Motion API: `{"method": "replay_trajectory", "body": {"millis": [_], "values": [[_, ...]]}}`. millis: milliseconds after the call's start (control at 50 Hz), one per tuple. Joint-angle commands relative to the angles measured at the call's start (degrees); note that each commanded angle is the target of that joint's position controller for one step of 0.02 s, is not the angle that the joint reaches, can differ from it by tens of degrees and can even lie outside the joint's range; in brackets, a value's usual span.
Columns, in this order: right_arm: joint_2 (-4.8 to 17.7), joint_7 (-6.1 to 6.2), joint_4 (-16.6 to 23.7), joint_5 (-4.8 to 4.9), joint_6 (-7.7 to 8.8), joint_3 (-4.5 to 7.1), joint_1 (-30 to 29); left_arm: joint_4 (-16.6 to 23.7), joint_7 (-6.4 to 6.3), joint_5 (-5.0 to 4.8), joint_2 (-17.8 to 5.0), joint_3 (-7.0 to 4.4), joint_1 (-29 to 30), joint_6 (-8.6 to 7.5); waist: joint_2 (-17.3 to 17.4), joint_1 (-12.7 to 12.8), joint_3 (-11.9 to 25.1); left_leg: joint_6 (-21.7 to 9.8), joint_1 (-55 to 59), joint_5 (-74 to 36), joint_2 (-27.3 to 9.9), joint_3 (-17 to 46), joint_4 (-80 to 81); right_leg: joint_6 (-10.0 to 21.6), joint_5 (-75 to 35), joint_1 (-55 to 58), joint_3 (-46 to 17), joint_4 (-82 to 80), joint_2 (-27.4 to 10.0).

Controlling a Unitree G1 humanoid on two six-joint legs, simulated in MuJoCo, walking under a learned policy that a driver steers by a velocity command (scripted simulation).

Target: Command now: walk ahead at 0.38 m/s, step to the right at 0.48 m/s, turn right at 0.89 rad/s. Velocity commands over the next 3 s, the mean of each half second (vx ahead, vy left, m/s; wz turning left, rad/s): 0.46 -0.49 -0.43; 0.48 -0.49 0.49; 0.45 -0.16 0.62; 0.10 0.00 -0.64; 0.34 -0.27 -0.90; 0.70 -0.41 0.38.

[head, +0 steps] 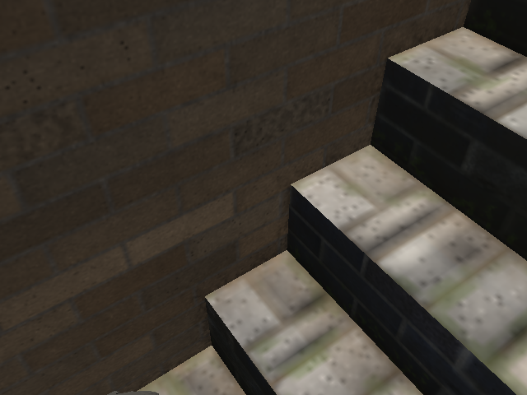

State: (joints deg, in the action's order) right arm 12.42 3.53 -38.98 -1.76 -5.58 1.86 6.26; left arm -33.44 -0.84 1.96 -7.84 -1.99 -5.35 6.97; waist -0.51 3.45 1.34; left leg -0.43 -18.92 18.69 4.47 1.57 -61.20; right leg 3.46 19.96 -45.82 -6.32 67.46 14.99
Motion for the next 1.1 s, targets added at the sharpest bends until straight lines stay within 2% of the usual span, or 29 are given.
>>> {"method": "replay_trajectory", "body": {"millis": [20,40,80,120,160,180,200,240,260,300,340,380,400,440,480,500,520,540,580,660,700,720,740,780,840,920,960,1020,1100], "values": [[3.09,0.94,-2.28,3.85,-0.35,1.46,11.89,6.95,1.38,-1.65,-5.28,-1.53,6.90,-2.76,7.56,-4.48,-0.06,0.66,18.32,-33.87,-3.29,-8.95,55.31,-1.59,15.03,2.44,-8.02,-14.43,0.03],[1.17,1.29,-2.49,3.87,0.03,1.32,6.22,7.63,2.65,-3.43,-2.93,-1.19,3.03,-2.52,14.94,-0.28,-0.99,0.65,13.05,-48.01,-8.64,-6.56,63.24,0.09,8.41,8.69,-0.17,9.11,4.46],[-1.41,1.67,0.96,2.41,-0.30,0.07,-11.10,8.95,4.60,-1.72,-2.60,-1.58,-4.37,-0.46,8.21,10.36,0.95,4.02,6.85,-56.75,-10.95,-12.20,55.19,0.24,11.60,8.11,3.62,46.36,6.86],[-0.35,1.76,2.13,1.44,-0.44,-0.99,-12.47,12.06,5.56,-4.60,0.99,0.63,-2.67,-0.52,7.88,11.08,2.76,12.42,16.28,-83.51,-12.82,-13.14,45.61,-0.53,18.38,-1.06,0.99,57.27,7.55],[8.26,1.44,-0.79,-1.03,4.34,3.21,-2.06,12.16,4.97,-3.80,-4.33,1.77,-2.04,-3.30,8.53,6.59,5.46,7.10,31.11,-100.46,-19.71,-11.10,34.76,2.35,15.36,-8.70,9.15,37.77,-4.92],[8.71,1.88,-1.25,-0.84,4.87,3.91,-0.27,12.17,4.92,-3.28,-3.53,2.45,3.08,-3.34,3.83,3.67,6.86,5.84,29.67,-90.72,-18.27,-12.33,37.96,3.54,15.66,-2.52,10.34,22.53,-6.42],[9.32,2.31,-2.19,-1.15,5.44,4.16,0.79,13.38,5.29,-2.71,-2.33,3.39,7.79,-3.08,5.65,1.76,5.72,4.92,27.40,-83.89,-17.84,-11.84,41.02,5.37,25.35,3.57,8.74,5.43,-6.24],[10.98,3.49,-4.58,0.75,3.72,5.49,11.61,12.76,6.25,-2.19,-1.06,3.36,11.85,-2.74,1.58,-2.66,4.91,2.41,30.05,-88.24,-17.44,-11.53,34.58,9.84,25.79,6.37,13.73,-8.64,-1.37],[12.25,3.86,-2.34,0.34,2.26,6.45,6.45,16.15,6.50,-1.41,-0.95,3.05,14.57,-3.71,-5.35,0.92,6.20,3.21,23.85,-78.64,-18.03,-12.87,33.26,11.88,7.96,9.39,5.83,0.63,-5.99],[6.31,0.11,-2.52,2.24,-0.59,5.20,8.67,16.05,6.06,-3.19,3.78,5.16,18.17,-4.33,-15.34,-0.57,1.45,0.70,23.56,-27.95,-7.07,-15.49,25.55,15.18,0.06,-7.98,-13.92,-15.69,-10.24],[3.49,-2.95,0.09,1.52,-1.95,3.46,7.27,13.10,5.58,-3.49,2.89,5.10,16.13,-3.38,-3.07,-3.28,3.17,-2.36,29.09,-26.08,-10.05,-11.96,36.49,8.74,9.99,-12.01,-13.82,-9.11,-9.78],[3.02,-2.58,-2.33,0.47,-1.76,2.92,12.10,12.36,4.79,-4.03,4.38,5.41,13.78,-2.57,8.71,-4.92,3.62,-3.76,26.09,-34.98,-13.71,-13.27,45.22,4.43,13.34,-6.32,-1.74,14.83,-3.76],[3.67,-1.83,-2.41,-1.55,-0.93,2.59,12.23,13.51,4.47,-4.23,4.69,4.87,14.95,-2.45,15.52,-5.83,4.08,-6.21,28.18,-41.94,-20.31,-5.29,42.27,2.46,18.47,-13.07,2.81,38.60,-1.19],[3.73,-0.84,1.85,-3.83,1.15,1.20,3.25,11.75,4.08,-2.58,3.60,3.53,6.60,-3.88,6.32,2.88,7.64,-4.92,29.62,-49.24,-23.74,-0.68,31.87,-1.58,16.39,-25.97,1.44,79.00,-3.80],[5.26,-1.05,4.47,-3.15,2.04,0.78,2.90,12.00,2.99,-2.69,5.11,4.53,6.02,-5.15,1.88,4.14,8.76,-4.20,28.63,-47.88,-24.11,-0.28,31.01,-1.61,12.80,-32.58,-1.95,92.07,-4.33],[13.17,0.18,6.08,-1.52,3.66,4.04,2.49,13.17,2.62,-2.57,1.50,4.04,7.61,-4.48,4.60,3.90,7.43,-10.42,20.63,-21.87,-34.92,9.11,44.07,-2.95,11.57,-28.01,-4.42,89.46,-10.52],[13.50,-0.38,6.08,-0.86,3.99,3.11,-0.48,13.40,3.15,-2.13,-0.61,3.78,11.60,-2.81,2.92,3.38,-1.03,-9.94,10.23,-7.47,-32.79,6.61,52.54,-4.75,9.42,-25.90,-0.89,87.67,-10.35],[9.46,-1.41,5.22,-0.25,3.35,1.13,-2.29,12.31,4.40,-2.66,-0.33,3.70,15.93,-1.75,-0.23,1.85,-7.99,-6.84,1.68,-1.80,-25.74,1.85,52.36,-4.58,7.91,-22.94,0.61,81.62,-9.54],[8.73,-1.41,3.43,0.51,4.51,0.33,1.93,11.87,5.99,-3.22,2.40,5.07,16.09,-0.97,0.67,-0.60,-7.98,-4.83,-0.37,6.77,-23.28,2.33,54.57,-3.17,6.03,-15.81,1.47,67.89,-12.31],[13.88,-1.46,2.72,1.21,4.21,4.01,0.98,10.36,5.37,-1.94,4.47,7.62,10.91,-3.93,7.23,0.39,-3.68,-2.93,6.88,5.49,-18.50,1.85,57.60,3.32,12.15,-2.96,5.96,28.76,-20.47],[13.48,-2.21,1.94,2.31,1.94,4.81,7.87,8.51,6.51,-2.30,3.41,7.96,13.34,-5.69,9.18,-5.91,-3.92,-3.76,-2.35,6.54,-18.37,-0.11,63.42,3.48,31.93,14.81,12.54,4.34,-13.43],[12.02,-2.71,1.22,0.92,0.64,3.90,7.83,8.89,6.36,-2.23,4.11,7.74,13.25,-6.74,6.20,-3.22,-3.35,-1.63,2.52,-3.99,-17.44,-4.28,59.89,3.82,21.70,11.44,10.60,4.70,-13.03],[13.05,-3.44,-1.06,1.53,1.03,4.52,9.83,7.32,6.92,-1.92,4.21,7.89,6.63,-7.24,5.36,-1.09,2.38,1.36,9.40,-15.09,-16.12,-7.35,52.49,6.59,12.92,10.91,6.71,1.45,-12.56],[10.78,-5.27,-0.67,2.30,0.19,4.92,11.38,9.61,6.67,-1.74,4.72,8.08,12.09,-7.88,-2.31,-3.47,6.14,2.68,9.80,-20.64,-11.73,-9.01,46.20,7.23,15.52,9.74,1.69,-4.08,-14.41],[14.28,-5.71,4.45,4.73,-2.29,5.66,5.63,6.78,7.51,-2.21,2.70,7.00,11.99,-8.50,-4.59,-3.16,4.05,4.15,2.11,-7.04,-12.10,-7.40,44.00,4.14,23.41,11.12,7.00,-7.85,-15.74],[14.65,-6.07,3.60,3.25,-1.38,4.99,7.70,5.83,6.30,-2.32,2.12,6.54,12.11,-8.89,-4.86,-4.32,1.23,4.27,1.53,-8.96,-10.43,-8.73,38.12,2.10,25.33,10.39,9.25,-8.89,-19.13],[15.05,-6.46,2.06,3.02,-1.23,4.92,10.55,4.26,5.60,-2.39,1.52,5.78,11.03,-8.78,-1.08,-5.90,1.59,4.16,5.42,-6.19,-10.28,-7.47,35.48,1.24,31.24,5.85,13.88,-4.23,-19.23],[18.16,-6.90,3.70,3.47,-0.94,4.10,4.61,3.16,5.37,-2.43,2.80,5.83,7.08,-8.92,16.76,-3.41,-9.36,3.34,-15.03,13.01,-17.27,9.00,55.29,-1.36,21.04,12.06,21.79,16.77,-13.31],[19.04,-8.29,3.29,4.86,-1.06,5.51,6.66,-0.65,7.17,-1.07,0.26,4.28,2.23,-7.70,17.88,-3.06,-3.96,5.49,-9.40,5.77,-15.61,5.95,56.18,1.07,20.67,16.60,22.39,15.97,-11.01]]}}
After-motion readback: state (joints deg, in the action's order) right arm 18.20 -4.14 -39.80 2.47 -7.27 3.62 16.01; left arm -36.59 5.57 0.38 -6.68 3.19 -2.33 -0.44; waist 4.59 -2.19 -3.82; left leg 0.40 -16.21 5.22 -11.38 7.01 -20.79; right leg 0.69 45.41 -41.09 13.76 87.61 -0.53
